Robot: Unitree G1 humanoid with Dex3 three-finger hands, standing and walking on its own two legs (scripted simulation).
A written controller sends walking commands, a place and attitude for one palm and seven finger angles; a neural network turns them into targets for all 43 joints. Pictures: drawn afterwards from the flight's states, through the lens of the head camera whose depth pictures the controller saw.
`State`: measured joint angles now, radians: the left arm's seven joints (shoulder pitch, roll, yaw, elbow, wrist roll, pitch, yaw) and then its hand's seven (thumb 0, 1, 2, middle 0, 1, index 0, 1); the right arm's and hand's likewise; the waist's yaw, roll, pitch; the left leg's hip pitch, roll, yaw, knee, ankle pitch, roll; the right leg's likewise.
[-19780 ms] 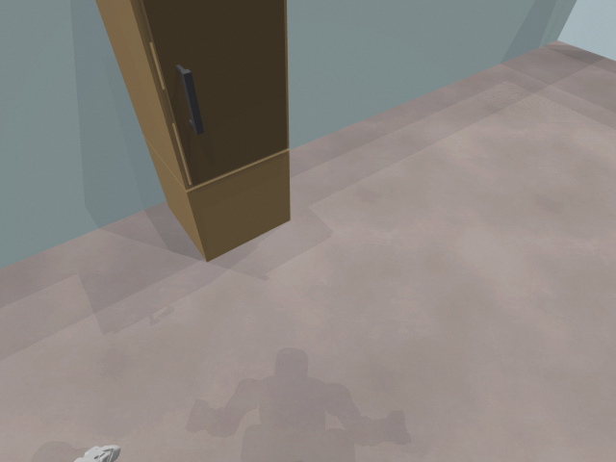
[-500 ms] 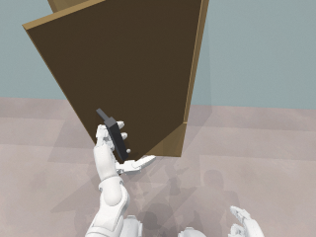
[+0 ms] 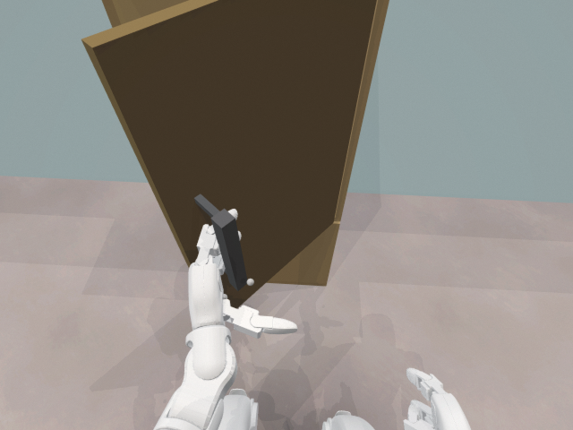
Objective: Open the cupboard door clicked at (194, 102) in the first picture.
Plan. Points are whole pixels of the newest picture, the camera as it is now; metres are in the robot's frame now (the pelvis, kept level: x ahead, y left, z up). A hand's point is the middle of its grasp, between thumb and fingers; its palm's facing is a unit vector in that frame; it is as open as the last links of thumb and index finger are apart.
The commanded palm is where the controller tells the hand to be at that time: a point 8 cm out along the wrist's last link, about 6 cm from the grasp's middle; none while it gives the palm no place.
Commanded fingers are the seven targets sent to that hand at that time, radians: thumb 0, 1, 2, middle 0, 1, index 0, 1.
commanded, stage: slide the hand sideways off the handle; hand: left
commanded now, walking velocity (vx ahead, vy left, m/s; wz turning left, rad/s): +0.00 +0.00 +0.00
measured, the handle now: (222, 246) +0.36 +0.11 +0.05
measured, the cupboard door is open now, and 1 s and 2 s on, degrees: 49 50 50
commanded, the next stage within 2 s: draw the hand back to the body in 1.12 s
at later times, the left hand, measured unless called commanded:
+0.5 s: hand (222, 321) +0.26 +0.10 +0.03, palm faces -0.10 -1.00 -0.02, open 16.3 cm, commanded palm +0.24 +0.16 +0.04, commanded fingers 0.00 -0.50 0.30 -0.15 -0.30 -0.15 -0.30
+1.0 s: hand (172, 351) +0.22 +0.15 +0.04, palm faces -0.02 -1.00 -0.03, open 16.3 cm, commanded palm +0.19 +0.21 +0.04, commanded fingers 0.00 -0.50 0.30 -0.15 -0.30 -0.15 -0.30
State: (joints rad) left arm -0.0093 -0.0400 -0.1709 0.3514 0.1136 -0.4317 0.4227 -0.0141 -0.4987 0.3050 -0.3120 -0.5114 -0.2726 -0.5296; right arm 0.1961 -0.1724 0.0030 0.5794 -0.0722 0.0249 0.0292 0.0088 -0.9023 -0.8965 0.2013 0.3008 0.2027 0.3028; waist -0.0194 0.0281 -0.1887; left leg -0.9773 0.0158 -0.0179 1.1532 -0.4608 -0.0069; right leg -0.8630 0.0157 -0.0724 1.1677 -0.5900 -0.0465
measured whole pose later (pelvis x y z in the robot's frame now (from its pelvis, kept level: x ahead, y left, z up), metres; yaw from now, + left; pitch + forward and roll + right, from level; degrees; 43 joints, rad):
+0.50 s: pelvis -0.01 +0.01 -0.01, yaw -1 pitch +16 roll -1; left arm 0.19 0.11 -0.14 0.12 -0.07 -0.45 0.02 -0.02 -0.50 0.30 -0.18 -0.32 -0.16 -0.30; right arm 0.21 -0.21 0.01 0.47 -0.01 0.03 0.01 0.01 -0.90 -0.90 0.20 0.30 0.20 0.30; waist -0.01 0.04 -0.16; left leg -1.00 0.02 -0.01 1.21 -0.48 0.01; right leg -0.89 0.02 -0.06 1.22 -0.60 -0.03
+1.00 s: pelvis +0.00 +0.00 -0.02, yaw -1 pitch +17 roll -2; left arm 0.46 0.18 0.02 -0.07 -0.20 -0.46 -0.14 -0.02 -0.50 0.30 -0.16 -0.31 -0.17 -0.31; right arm 0.22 -0.22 -0.01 0.45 0.00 -0.02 -0.04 0.01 -0.90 -0.90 0.20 0.30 0.20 0.30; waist 0.01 0.04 -0.19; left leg -1.05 0.03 -0.03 1.26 -0.52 -0.01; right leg -0.91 0.03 -0.08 1.25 -0.64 -0.04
